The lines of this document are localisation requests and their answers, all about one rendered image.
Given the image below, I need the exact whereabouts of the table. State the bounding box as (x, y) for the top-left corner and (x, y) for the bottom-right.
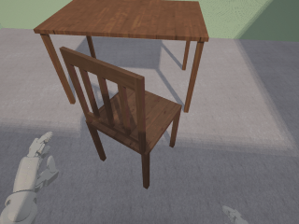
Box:
(33, 0), (209, 113)

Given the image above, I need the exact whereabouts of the left robot forearm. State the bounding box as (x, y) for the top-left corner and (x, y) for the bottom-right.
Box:
(0, 190), (37, 224)

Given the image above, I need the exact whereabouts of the left robot hand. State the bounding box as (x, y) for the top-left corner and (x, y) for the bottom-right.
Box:
(12, 132), (59, 193)

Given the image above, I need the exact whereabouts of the chair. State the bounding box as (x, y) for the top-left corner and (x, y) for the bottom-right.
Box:
(59, 46), (182, 189)

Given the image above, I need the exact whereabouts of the right robot hand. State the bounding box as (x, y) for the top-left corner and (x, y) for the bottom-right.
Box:
(222, 205), (249, 224)

